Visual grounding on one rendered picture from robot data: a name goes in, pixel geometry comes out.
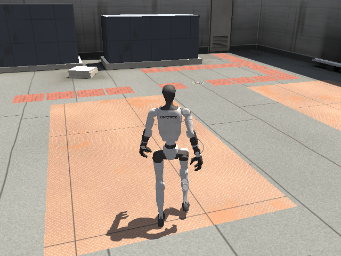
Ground robot left upper arm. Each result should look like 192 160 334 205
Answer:
144 108 158 137

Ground robot right forearm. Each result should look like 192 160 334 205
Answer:
190 130 201 157

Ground robot left shin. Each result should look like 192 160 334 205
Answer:
156 183 164 219

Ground right robot hand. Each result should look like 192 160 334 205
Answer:
190 156 203 171

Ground robot right upper arm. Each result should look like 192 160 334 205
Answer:
180 108 195 138

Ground left robot hand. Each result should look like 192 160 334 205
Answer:
139 147 152 158

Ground right robot foot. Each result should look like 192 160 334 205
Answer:
182 202 190 212

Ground robot left forearm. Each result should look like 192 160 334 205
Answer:
140 129 150 149

